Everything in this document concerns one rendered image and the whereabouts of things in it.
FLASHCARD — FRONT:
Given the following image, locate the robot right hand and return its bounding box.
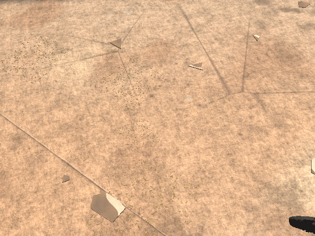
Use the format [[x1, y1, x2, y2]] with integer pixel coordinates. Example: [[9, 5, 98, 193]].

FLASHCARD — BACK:
[[288, 215, 315, 234]]

